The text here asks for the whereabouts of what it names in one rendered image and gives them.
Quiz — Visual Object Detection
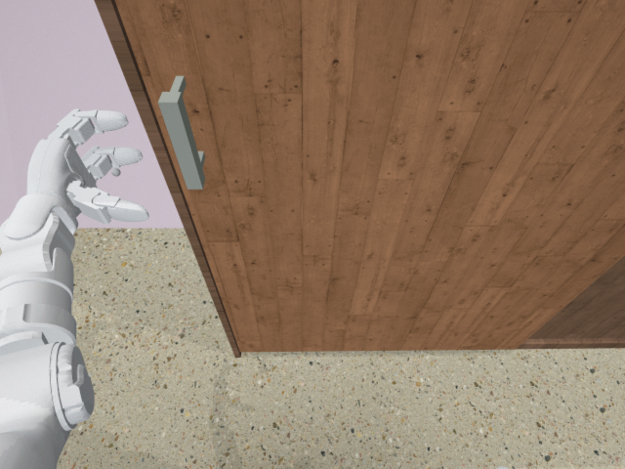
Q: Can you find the handle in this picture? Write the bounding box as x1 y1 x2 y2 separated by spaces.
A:
158 76 205 190

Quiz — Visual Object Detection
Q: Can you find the robot left hand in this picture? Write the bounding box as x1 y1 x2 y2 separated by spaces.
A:
26 109 149 225

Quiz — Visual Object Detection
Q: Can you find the left robot forearm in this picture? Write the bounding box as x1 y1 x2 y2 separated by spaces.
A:
0 193 78 356

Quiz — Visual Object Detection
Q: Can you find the left robot upper arm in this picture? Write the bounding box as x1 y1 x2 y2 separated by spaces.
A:
0 342 95 469

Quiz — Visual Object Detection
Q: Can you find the wardrobe door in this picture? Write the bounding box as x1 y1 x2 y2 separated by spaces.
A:
115 0 625 352
527 256 625 339

